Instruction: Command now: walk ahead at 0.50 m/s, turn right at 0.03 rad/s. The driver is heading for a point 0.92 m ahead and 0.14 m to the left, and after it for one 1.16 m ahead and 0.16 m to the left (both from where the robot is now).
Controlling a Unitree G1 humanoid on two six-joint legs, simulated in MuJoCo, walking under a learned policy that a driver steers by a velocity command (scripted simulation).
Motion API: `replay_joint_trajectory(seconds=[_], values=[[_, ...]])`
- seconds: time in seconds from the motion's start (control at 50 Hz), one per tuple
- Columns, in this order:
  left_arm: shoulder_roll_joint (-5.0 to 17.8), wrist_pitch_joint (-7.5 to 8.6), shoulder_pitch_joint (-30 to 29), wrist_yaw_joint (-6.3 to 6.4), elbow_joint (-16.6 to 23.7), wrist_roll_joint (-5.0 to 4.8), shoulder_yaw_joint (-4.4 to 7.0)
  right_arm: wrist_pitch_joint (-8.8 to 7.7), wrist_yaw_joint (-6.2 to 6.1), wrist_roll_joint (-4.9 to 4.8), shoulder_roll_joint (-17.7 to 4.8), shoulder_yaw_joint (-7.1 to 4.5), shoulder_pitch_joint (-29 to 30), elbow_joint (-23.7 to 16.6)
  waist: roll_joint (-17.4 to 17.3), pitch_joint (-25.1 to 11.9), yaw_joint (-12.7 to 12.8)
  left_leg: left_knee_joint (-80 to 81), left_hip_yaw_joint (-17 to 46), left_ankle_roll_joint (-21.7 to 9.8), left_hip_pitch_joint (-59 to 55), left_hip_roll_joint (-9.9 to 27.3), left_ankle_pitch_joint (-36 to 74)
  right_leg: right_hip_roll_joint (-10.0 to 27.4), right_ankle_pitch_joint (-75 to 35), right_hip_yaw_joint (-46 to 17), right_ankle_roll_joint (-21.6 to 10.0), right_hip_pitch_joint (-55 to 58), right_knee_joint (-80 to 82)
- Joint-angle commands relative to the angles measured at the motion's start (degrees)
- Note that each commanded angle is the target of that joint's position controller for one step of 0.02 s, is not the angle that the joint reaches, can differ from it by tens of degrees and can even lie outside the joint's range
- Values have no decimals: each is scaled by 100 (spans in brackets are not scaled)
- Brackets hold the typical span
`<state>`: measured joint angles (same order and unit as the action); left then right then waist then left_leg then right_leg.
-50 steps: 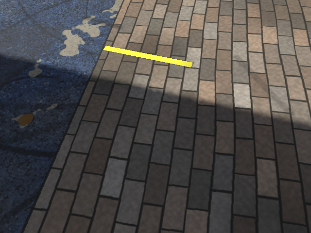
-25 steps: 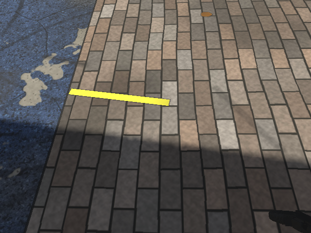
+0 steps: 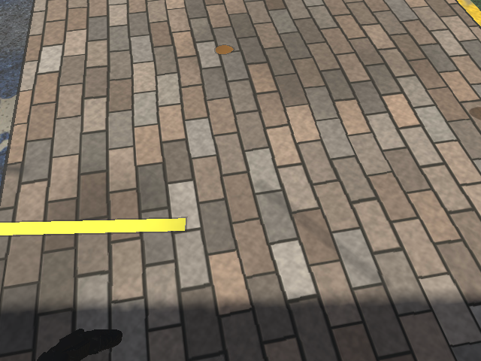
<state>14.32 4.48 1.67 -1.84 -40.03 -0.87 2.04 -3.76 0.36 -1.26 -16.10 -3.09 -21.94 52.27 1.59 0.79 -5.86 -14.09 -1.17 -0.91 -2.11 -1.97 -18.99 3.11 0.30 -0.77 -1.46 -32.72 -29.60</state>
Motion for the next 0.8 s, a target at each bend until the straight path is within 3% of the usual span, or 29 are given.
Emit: replay_joint_trajectory(seconds=[0.02,0.04,0.06,0.08,0.1,0.12,0.14,0.16,0.18,0.2,0.24,0.3,0.38,0.46,0.52,0.54,0.56,0.58,0.6,0.62,0.64,0.66,0.68,0.7,0.72,0.8], values=[[750,123,258,-31,313,18,257,48,-65,-26,-1081,-235,99,-207,-703,-224,653,-753,580,-713,-38,1500,4198,-280,319,248,-293,988,334],[1036,119,1133,13,48,47,397,63,-79,3,-968,-184,128,-247,-606,-800,1047,-1772,355,-550,369,1220,4454,-245,157,222,-493,2311,293],[1483,88,2221,82,-137,116,516,37,-95,166,-676,-55,126,-428,96,-1710,1411,-3611,88,-330,1602,860,2770,904,-176,-1055,-906,4099,16],[1760,52,2336,45,-265,80,555,-92,-37,115,-43,126,-617,-463,1619,-2352,974,-5371,225,-52,3768,-104,-1235,1991,1016,-3632,-1781,5711,645],[1186,33,2322,45,-215,16,411,-192,3,-3,-692,-16,-190,-410,955,-2038,1242,-5929,807,-109,4432,193,-1464,1828,1813,-3796,-1600,5493,1005],[1021,37,1915,66,-174,17,338,-255,33,-104,-897,-80,372,-606,689,-1198,1194,-5942,665,-165,4747,450,-936,1635,1625,-2978,-1382,4740,1152],[951,36,1532,67,-125,58,303,-269,12,-69,-827,-69,640,-652,244,-759,1019,-5695,514,-141,4562,699,-420,1408,1067,-2416,-1287,3931,1311],[811,43,1259,49,-101,102,266,-244,-1,23,-783,-93,742,-665,132,-441,849,-5379,487,-90,4353,843,-120,1225,602,-2017,-1260,3279,1503],[720,68,1115,43,-95,153,236,-186,5,38,-709,-99,606,-643,287,-392,646,-5217,537,-57,3999,971,81,1108,340,-1766,-1243,2861,1671],[684,98,1059,33,-115,137,236,-121,2,34,-596,-83,496,-607,329,-370,546,-5062,528,-11,3804,1007,164,1038,258,-1594,-1273,2616,1843],[781,162,1076,40,-212,87,264,-19,-22,68,-454,-54,565,-636,279,-223,457,-4702,464,102,3811,1052,384,1000,12,-1239,-1338,2291,2081],[942,154,1268,113,-371,83,309,-8,-20,129,-392,-22,1125,-813,129,-14,565,-3741,429,224,4075,1071,1305,900,-157,-820,-1290,2264,2254],[1074,104,1609,167,-579,28,330,-78,59,92,-274,47,1907,-994,112,146,852,-2359,200,205,3716,816,2375,702,-94,-334,-1055,2322,2267],[1155,6,1987,183,-844,-31,358,-123,163,37,-365,47,2426,-1223,158,269,998,-1760,231,47,3804,690,2192,1012,-71,-425,-969,3042,1967],[1242,-92,1945,222,-937,-41,396,-163,223,45,-542,-9,2224,-1236,291,130,778,-1510,138,-189,3398,546,1565,1183,-845,-480,-802,3502,1480],[1263,-125,1825,235,-930,-46,396,-173,213,61,-659,-79,1789,-1122,311,-115,500,-1365,-39,-304,2740,374,1492,1051,-1707,-339,-693,3492,968],[1124,-152,1827,249,-920,-14,340,-171,169,81,-918,-221,933,-852,200,-665,133,-1374,-114,-469,1519,289,1577,743,-2174,-100,-536,3206,-41],[837,-148,1919,269,-777,123,209,-150,112,131,-1356,-348,-77,-668,-476,-1539,-184,-1569,1022,-826,-175,1300,1845,375,-747,203,-311,2118,-1841],[186,-22,2646,209,-743,93,32,-104,139,118,-1694,-418,-289,-541,-2048,-2126,220,-847,3722,-1707,-1923,2385,448,-679,2924,93,39,-177,-3693],[785,91,2273,174,-815,-10,155,-105,150,45,-1126,-263,-260,-617,-1390,-1964,-46,-397,4115,-1563,-1833,2306,-413,-434,3337,-647,-26,-834,-4354],[1040,160,1736,145,-642,-142,232,-119,132,61,-939,-198,136,-681,-1066,-1180,-5,-291,3338,-1341,-1160,2157,-316,-160,2838,-547,-110,-1199,-4424],[985,177,1433,177,-573,-122,216,-124,125,104,-864,-171,525,-758,-617,-746,155,-181,2748,-1245,-388,1961,239,130,2308,-369,-113,-1052,-4199],[945,160,1288,203,-547,-31,238,-135,134,154,-720,-138,788,-786,-506,-429,301,-22,2328,-1238,269,1795,791,300,1971,-334,-84,-853,-3875],[882,106,1395,206,-570,-6,251,-161,136,214,-592,-98,920,-799,-653,-388,490,120,2030,-1199,673,1652,1166,442,1741,-389,-72,-481,-3686],[779,44,1502,209,-612,-3,241,-184,144,204,-544,-92,960,-785,-700,-375,580,276,1828,-1219,880,1568,1327,476,1642,-381,-39,-274,-3528],[591,-80,1091,238,-478,71,202,-232,72,141,-764,-160,757,-613,-495,-83,595,672,1250,-1329,1105,1535,1882,563,952,-299,180,-593,-2612]])
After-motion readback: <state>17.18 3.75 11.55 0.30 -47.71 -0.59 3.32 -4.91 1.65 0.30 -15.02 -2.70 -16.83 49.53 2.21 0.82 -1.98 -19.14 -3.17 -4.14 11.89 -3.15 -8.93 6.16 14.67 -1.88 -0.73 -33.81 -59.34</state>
